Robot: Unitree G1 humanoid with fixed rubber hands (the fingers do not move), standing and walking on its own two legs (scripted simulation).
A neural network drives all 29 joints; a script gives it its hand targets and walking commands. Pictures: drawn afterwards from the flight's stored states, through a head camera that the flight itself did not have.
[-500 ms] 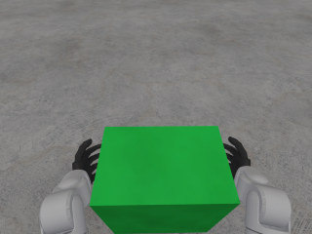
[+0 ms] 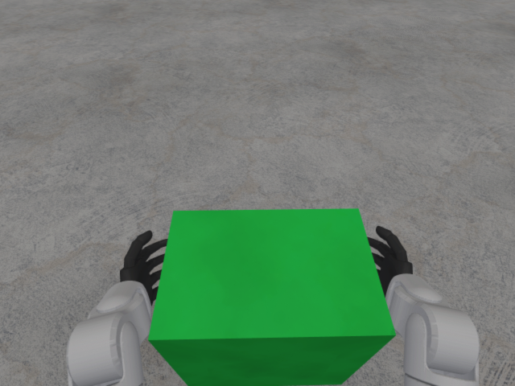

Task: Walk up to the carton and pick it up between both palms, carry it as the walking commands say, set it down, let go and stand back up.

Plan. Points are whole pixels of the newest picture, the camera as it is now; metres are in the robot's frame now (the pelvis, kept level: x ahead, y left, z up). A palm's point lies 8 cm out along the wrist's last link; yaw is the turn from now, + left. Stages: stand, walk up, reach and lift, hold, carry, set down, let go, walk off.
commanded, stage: carry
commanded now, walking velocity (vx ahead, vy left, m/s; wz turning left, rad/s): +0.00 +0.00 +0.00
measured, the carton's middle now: (266, 306) +0.24 +0.00 +0.02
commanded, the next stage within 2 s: none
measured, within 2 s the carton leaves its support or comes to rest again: neither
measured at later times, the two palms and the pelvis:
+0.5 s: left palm (153, 280) +0.25 +0.15 +0.09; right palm (401, 274) +0.25 -0.19 +0.09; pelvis +0.01 -0.01 +0.00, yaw +0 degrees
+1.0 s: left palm (162, 271) +0.27 +0.14 +0.09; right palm (403, 267) +0.26 -0.20 +0.09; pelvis +0.02 -0.02 +0.00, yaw +0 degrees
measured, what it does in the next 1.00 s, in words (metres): stands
